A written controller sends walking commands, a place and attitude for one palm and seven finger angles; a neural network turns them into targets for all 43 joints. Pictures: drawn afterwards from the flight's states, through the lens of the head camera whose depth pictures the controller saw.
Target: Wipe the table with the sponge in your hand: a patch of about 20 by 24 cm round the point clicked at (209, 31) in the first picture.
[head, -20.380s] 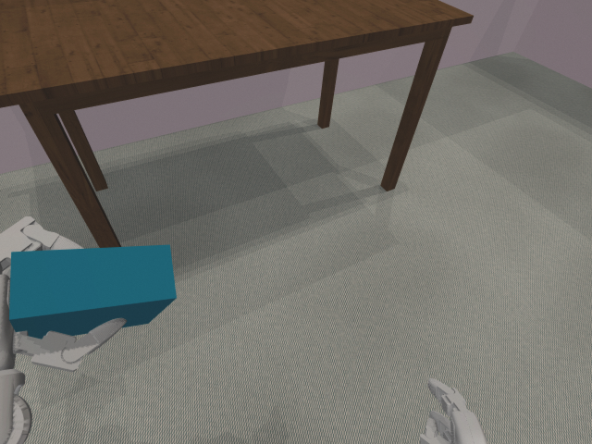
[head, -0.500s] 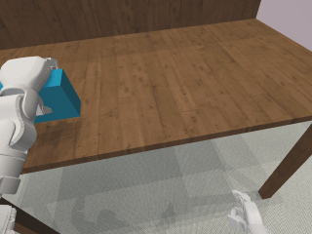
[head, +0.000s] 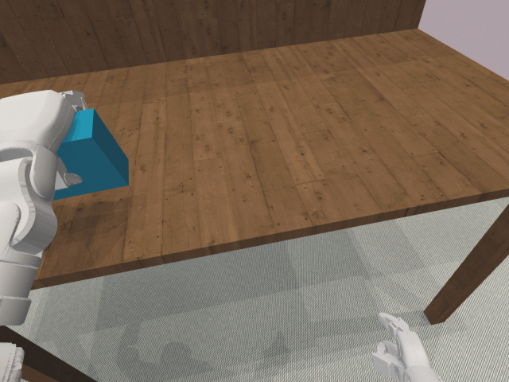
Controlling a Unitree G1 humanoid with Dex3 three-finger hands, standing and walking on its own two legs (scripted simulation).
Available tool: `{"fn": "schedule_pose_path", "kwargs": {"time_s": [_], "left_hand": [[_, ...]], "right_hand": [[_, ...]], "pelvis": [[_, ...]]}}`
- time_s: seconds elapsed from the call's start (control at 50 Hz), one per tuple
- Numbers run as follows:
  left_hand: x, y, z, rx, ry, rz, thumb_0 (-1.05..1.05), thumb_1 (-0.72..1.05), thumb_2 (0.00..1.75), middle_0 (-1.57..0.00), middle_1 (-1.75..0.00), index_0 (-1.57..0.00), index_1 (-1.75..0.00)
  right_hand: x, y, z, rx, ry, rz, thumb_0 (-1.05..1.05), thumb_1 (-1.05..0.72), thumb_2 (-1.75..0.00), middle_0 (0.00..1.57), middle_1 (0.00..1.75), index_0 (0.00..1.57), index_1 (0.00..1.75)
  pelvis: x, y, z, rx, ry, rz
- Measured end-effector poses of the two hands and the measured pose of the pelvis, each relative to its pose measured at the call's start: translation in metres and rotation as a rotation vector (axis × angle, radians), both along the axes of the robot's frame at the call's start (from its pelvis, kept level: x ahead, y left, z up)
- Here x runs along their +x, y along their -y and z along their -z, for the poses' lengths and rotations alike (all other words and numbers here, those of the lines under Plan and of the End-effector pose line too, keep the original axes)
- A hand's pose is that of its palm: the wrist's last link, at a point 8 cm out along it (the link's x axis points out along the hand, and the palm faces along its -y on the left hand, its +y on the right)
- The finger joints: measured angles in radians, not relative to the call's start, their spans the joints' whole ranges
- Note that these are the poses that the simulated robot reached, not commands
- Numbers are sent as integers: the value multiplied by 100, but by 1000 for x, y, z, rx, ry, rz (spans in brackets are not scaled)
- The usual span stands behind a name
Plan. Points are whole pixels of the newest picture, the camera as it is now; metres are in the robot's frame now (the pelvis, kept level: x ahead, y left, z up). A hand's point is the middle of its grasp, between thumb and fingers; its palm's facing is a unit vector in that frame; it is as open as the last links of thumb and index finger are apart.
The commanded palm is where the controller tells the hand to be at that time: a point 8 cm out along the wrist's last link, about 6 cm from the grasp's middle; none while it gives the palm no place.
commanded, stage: move the sponge above the wiping area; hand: left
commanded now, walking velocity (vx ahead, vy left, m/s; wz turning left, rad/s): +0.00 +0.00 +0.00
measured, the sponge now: (75, 166) +0.34 +0.34 +0.19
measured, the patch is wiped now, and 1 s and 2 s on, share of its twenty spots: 0.00 0.00 0.00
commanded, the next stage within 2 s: lower the sponge onto the table in 0.84 s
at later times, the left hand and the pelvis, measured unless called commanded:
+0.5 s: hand (57, 140) +0.33 +0.33 +0.24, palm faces +0.23 +0.05 -0.97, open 9.5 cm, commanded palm +0.27 +0.32 +0.27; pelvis +0.00 +0.00 +0.00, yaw +0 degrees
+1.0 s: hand (52, 143) +0.33 +0.34 +0.23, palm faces +0.14 +0.05 -0.99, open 9.5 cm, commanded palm +0.28 +0.33 +0.27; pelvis +0.00 -0.01 +0.00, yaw +1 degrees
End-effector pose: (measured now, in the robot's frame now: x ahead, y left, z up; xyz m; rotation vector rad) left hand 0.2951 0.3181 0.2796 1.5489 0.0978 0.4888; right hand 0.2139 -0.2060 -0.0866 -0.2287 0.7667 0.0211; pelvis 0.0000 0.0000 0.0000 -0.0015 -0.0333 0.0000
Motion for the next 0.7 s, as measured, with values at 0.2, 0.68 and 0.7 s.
{"fn": "schedule_pose_path", "kwargs": {"time_s": [0.2, 0.68, 0.7], "left_hand": [[-13, -25, 47, -98, -310, -199, 0, -45, 104, -78, -137, -79, -137], [-15, -10, 48, -88, -321, -165, 0, -44, 104, -78, -138, -78, -138], [-14, -4, 56, -86, -353, -124, -1, -44, 104, -78, -138, -79, -138]], "right_hand": [[6, 1, 0, -5, 19, -10, 1, -91, -90, 20, 30, 20, 30], [-7, 10, 6, -6, -7, 3, 1, -91, -90, 20, 30, 20, 30], [-7, 12, 6, -20, -5, 2, 1, -91, -90, 20, 30, 20, 30]], "pelvis": [[-5, -2, 0, -1, -15, -40], [-7, 3, 1, 3, -11, -33], [-7, 3, 1, 3, -9, -39]]}}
